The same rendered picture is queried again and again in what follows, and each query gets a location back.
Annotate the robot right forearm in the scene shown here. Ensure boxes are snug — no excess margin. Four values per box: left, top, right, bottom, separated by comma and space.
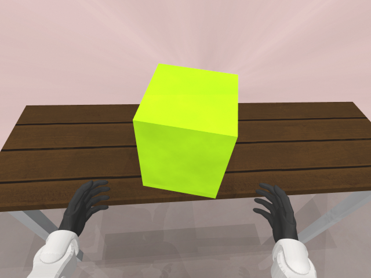
271, 239, 317, 278

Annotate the robot left forearm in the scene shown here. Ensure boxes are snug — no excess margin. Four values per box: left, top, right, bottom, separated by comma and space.
27, 230, 80, 278

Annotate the carton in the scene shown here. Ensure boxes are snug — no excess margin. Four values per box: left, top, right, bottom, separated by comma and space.
133, 64, 238, 198

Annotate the robot left hand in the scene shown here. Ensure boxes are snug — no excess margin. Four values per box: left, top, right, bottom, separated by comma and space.
58, 180, 110, 237

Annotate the robot right hand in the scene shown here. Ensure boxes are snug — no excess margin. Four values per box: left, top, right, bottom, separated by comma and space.
253, 183, 299, 242

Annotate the table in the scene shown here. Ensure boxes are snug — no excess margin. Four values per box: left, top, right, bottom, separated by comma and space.
0, 102, 371, 262

